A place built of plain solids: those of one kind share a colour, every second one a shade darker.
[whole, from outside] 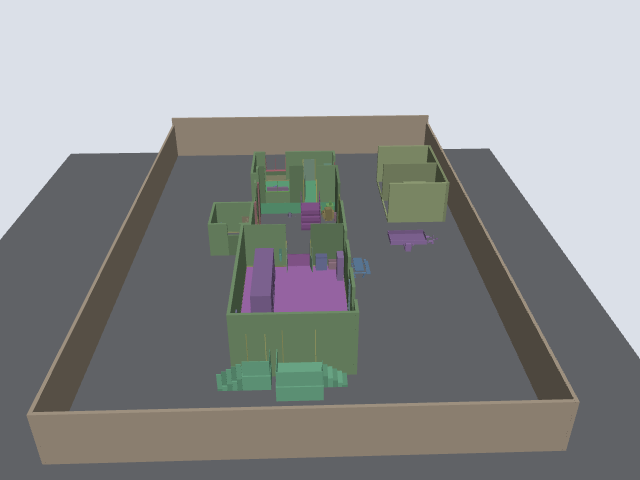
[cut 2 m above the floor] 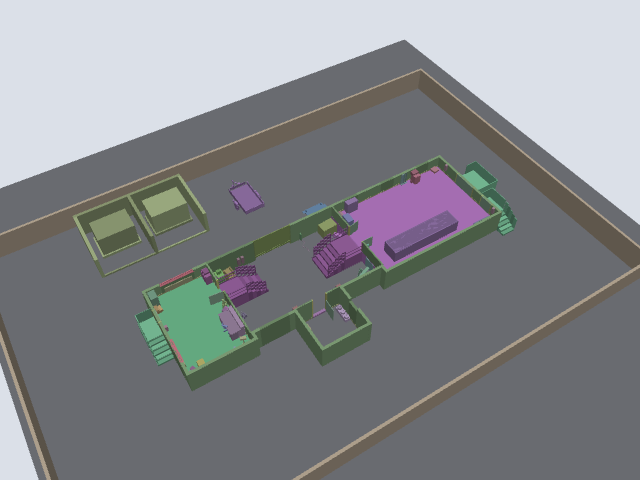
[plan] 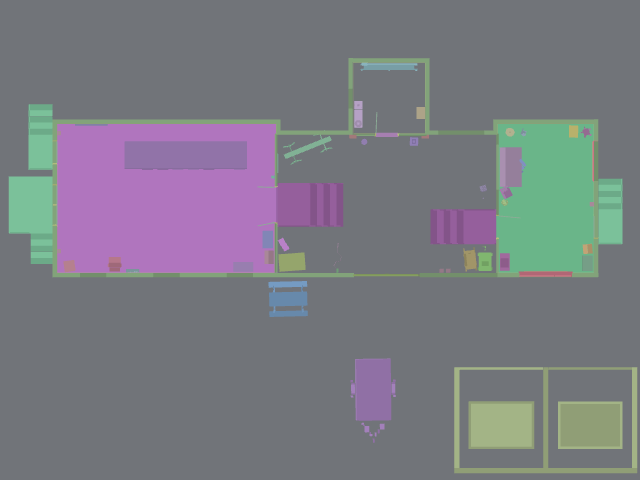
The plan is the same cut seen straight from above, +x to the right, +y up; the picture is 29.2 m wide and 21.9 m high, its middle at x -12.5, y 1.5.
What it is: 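A small electricity substation's switch house; switch room and control room on one raised floor over the cable ways, an unloading bay at the yard's level between them, a battery room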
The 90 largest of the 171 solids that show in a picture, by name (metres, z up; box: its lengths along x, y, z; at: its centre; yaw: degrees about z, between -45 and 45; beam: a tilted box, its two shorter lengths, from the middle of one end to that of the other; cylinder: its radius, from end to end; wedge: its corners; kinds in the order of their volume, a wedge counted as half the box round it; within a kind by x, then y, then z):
{
 "yard_bound_1": {"box": [0.2, 25.92, 3.37], "at": [-30.5, 2.76, 1.64]},
 "yard_bound_2": {"box": [39.6, 0.2, 3.37], "at": [-10.8, -10.1, 1.64]},
 "yard_bound_3": {"box": [39.6, 0.2, 3.37], "at": [-10.8, 15.62, 1.64]},
 "yard_bound_4": {"box": [0.2, 25.92, 4.07], "at": [8.9, 2.76, 1.99]},
 "raised_floor_switchroom_1": {"box": [10.13, 6.93, 1.07], "at": [-19.5, 3.4, 0.48]},
 "wall_1": {"box": [0.2, 7.2, 4.47], "at": [-24.6, 3.4, 2.19]},
 "wall_2": {"box": [1.26, 0.2, 4.47], "at": [-24.07, -0.1, 2.19]},
 "wall_3": {"box": [1.21, 0.2, 3.37], "at": [-22.85, -0.1, 1.64]},
 "wall_4": {"box": [2.16, 0.2, 4.47], "at": [-21.18, -0.1, 2.19]},
 "wall_5": {"box": [1.21, 0.2, 3.37], "at": [-19.5, -0.1, 1.64]},
 "wall_6": {"box": [10.4, 0.2, 4.47], "at": [-19.5, 6.9, 2.19]},
 "wall_7": {"box": [2.16, 0.2, 4.47], "at": [-17.82, -0.1, 2.19]},
 "wall_8": {"box": [1.21, 0.2, 3.37], "at": [-16.15, -0.1, 1.64]},
 "wall_9": {"box": [1.06, 0.2, 4.47], "at": [-15.03, -0.1, 2.19]},
 "wall_10": {"box": [0.06, 2.25, 4.47], "at": [-14.53, 1.13, 2.19]},
 "wall_11": {"box": [0.06, 2.42, 4.47], "at": [-14.53, 5.15, 2.19]},
 "wall_12": {"box": [0.06, 2.25, 4.45], "at": [-14.47, 1.13, 2.17]},
 "wall_13": {"box": [0.06, 2.35, 4.45], "at": [-14.47, 5.12, 2.17]},
 "wall_14": {"box": [0.2, 0.7, 4.47], "at": [-14.4, 6.65, 2.19]},
 "wall_15": {"box": [3.5, 0.2, 4.45], "at": [-12.75, 6.4, 2.17]},
 "wall_16": {"box": [3.56, 0.2, 4.45], "at": [-12.72, -0.1, 2.17]},
 "wall_17": {"box": [0.2, 1.21, 2.75], "at": [-11.1, 6.9, 1.32]},
 "wall_18": {"box": [0.2, 0.91, 1.75], "at": [-11.1, 7.95, 0.82]},
 "wall_19": {"box": [0.2, 1.41, 2.75], "at": [-11.1, 9.1, 1.32]},
 "wall_20": {"box": [1.0, 0.06, 2.75], "at": [-10.5, 6.33, 1.32]},
 "wall_21": {"box": [3.7, 0.2, 2.75], "at": [-9.35, 9.7, 1.32]},
 "wall_22": {"box": [1.21, 0.06, 2.75], "at": [-8.3, 6.33, 1.32]},
 "wall_23": {"box": [1.26, 0.06, 4.45], "at": [-8.27, 6.27, 2.17]},
 "wall_24": {"box": [0.2, 3.5, 2.75], "at": [-7.6, 8.05, 1.32]},
 "wall_25": {"box": [0.61, 0.2, 4.45], "at": [-7.4, 6.4, 2.17]},
 "wall_26": {"box": [3.56, 0.2, 4.45], "at": [-6.17, -0.1, 2.17]},
 "wall_27": {"box": [2.11, 0.2, 2.55], "at": [-6.05, 6.4, 1.23]},
 "wall_28": {"box": [0.61, 0.2, 4.45], "at": [-4.7, 6.4, 2.17]},
 "wall_29": {"box": [0.06, 1.56, 4.45], "at": [-4.43, 0.78, 2.17]},
 "wall_30": {"box": [0.06, 1.17, 4.45], "at": [-4.43, 3.22, 2.17]},
 "wall_31": {"box": [0.06, 2.06, 2.07], "at": [-4.43, 4.83, 0.98]},
 "wall_32": {"box": [0.06, 1.56, 2.82], "at": [-4.37, 0.78, 2.41]},
 "wall_33": {"box": [0.06, 1.17, 2.82], "at": [-4.37, 3.22, 2.41]},
 "wall_34": {"box": [1.01, 0.2, 3.87], "at": [-3.9, -0.1, 1.89]},
 "wall_35": {"box": [2.41, 0.2, 1.97], "at": [-2.2, -0.1, 0.94]},
 "wall_36": {"box": [4.8, 0.2, 3.87], "at": [-2.2, 6.9, 1.89]},
 "wall_37": {"box": [1.21, 0.2, 3.87], "at": [-0.4, -0.1, 1.89]},
 "wall_38": {"box": [0.2, 4.41, 3.87], "at": [0.1, 2.0, 1.89]},
 "wall_39": {"box": [0.2, 1.81, 2.07], "at": [0.1, 5.1, 0.98]},
 "wall_40": {"box": [0.2, 1.01, 3.87], "at": [0.1, 6.5, 1.89]},
 "yard_pen_1": {"box": [0.24, 4.6, 3.53], "at": [-6.25, -6.6, 1.76]},
 "yard_pen_2": {"box": [3.0, 2.18, 0.22], "at": [-4.23, -6.95, 0.16]},
 "yard_pen_3": {"box": [2.78, 1.96, 1.84], "at": [-4.23, -6.95, 1.19]},
 "yard_pen_4": {"box": [8.35, 0.24, 3.53], "at": [-2.2, -9.02, 1.76]},
 "yard_pen_5": {"box": [0.24, 4.6, 3.53], "at": [-2.2, -6.6, 1.76]},
 "yard_pen_6": {"box": [2.94, 2.16, 0.22], "at": [-0.17, -6.95, 0.16]},
 "yard_pen_7": {"box": [2.72, 1.94, 1.65], "at": [-0.17, -6.95, 1.1]},
 "yard_pen_8": {"box": [0.24, 4.6, 3.53], "at": [1.85, -6.6, 1.76]},
 "raised_floor_control_1": {"box": [4.53, 6.93, 1.07], "at": [-2.2, 3.4, 0.48]},
 "switchgear_row_1": {"box": [5.6, 0.02, 1.48], "at": [-18.62, 4.75, 1.71]},
 "switchgear_row_2": {"box": [5.48, 1.12, 2.31], "at": [-18.62, 5.38, 2.13]},
 "switchgear_row_3": {"box": [5.6, 1.24, 2.37], "at": [-18.62, 5.38, 2.16]},
 "switchgear_row_4": {"box": [5.6, 0.02, 1.48], "at": [-18.62, 6.0, 1.71]},
 "yard_step_1": {"box": [2.0, 2.6, 1.01], "at": [-25.7, 3.1, 0.5]},
 "yard_step_2": {"box": [1.1, 1.6, 1.01], "at": [-25.25, 5.5, 0.5]},
 "yard_step_3": {"box": [1.1, 0.28, 0.84], "at": [-25.25, 6.44, 0.41]},
 "yard_step_4": {"box": [1.1, 0.28, 0.67], "at": [-25.25, 6.72, 0.33]},
 "yard_step_5": {"box": [1.1, 0.28, 0.5], "at": [-25.25, 7.0, 0.24]},
 "yard_step_6": {"box": [1.0, 0.28, 0.67], "at": [-25.2, 1.38, 0.33]},
 "yard_step_7": {"box": [1.0, 0.28, 0.84], "at": [-25.2, 1.66, 0.41]},
 "yard_step_8": {"box": [1.1, 1.6, 1.01], "at": [0.75, 2.1, 0.5]},
 "yard_step_9": {"box": [1.1, 0.28, 0.84], "at": [0.75, 3.04, 0.41]},
 "yard_step_10": {"box": [1.1, 0.28, 0.67], "at": [0.75, 3.32, 0.33]},
 "door_landing_1": {"box": [1.5, 2.0, 1.07], "at": [-13.69, 3.1, 0.48]},
 "door_landing_2": {"box": [0.32, 2.0, 0.9], "at": [-12.8, 3.1, 0.4]},
 "door_landing_3": {"box": [0.32, 2.0, 0.73], "at": [-12.5, 3.1, 0.32]},
 "door_landing_4": {"box": [0.32, 2.0, 0.56], "at": [-12.2, 3.1, 0.23]},
 "door_landing_5": {"box": [0.32, 2.0, 0.39], "at": [-11.9, 3.1, 0.14]},
 "door_landing_6": {"box": [0.32, 1.6, 0.39], "at": [-7.0, 2.1, 0.14]},
 "door_landing_7": {"box": [0.32, 1.6, 0.56], "at": [-6.7, 2.1, 0.23]},
 "door_landing_8": {"box": [0.32, 1.6, 0.73], "at": [-6.4, 2.1, 0.32]},
 "door_landing_9": {"box": [0.32, 1.6, 0.9], "at": [-6.1, 2.1, 0.4]},
 "door_landing_10": {"box": [1.5, 1.6, 1.07], "at": [-5.21, 2.1, 0.48]},
 "crate_1": {"box": [1.2, 0.8, 0.95], "at": [-13.78, 0.49, 0.42], "yaw": 4.2},
 "cupboard_steel_1": {"box": [0.92, 0.45, 1.88], "at": [-16.0, 0.28, 1.91]},
 "control_desk_1": {"box": [0.5, 1.8, 0.79], "at": [-4.05, 4.83, 1.36]},
 "roller_shutter_1": {"box": [2.86, 0.06, 3.3], "at": [-9.45, -0.12, 1.85]},
 "charger_cubicle_1": {"box": [0.47, 0.7, 1.75], "at": [-0.29, 0.44, 1.85]},
 "pier_1": {"box": [0.34, 0.17, 4.45], "at": [-11.0, 6.21, 2.17]},
 "pier_2": {"box": [0.34, 0.17, 4.45], "at": [-7.7, 6.21, 2.17]},
 "log_desk_1": {"box": [0.48, 0.8, 1.05], "at": [-14.88, 1.52, 1.5]},
 "printer_stand_1": {"box": [0.45, 0.81, 0.77], "at": [-4.07, 0.5, 1.35]},
 "beyond_trailer_1": {"box": [1.6, 2.8, 0.06], "at": [-10.07, -5.33, 0.51], "yaw": 0.6},
 "cable_drum_mid_1": {"box": [0.49, 0.85, 0.5], "at": [-5.65, 0.6, 0.55], "yaw": 6.0},
 "test_set_1": {"box": [0.54, 0.48, 0.66], "at": [-21.86, 0.48, 1.47], "yaw": -0.1}
}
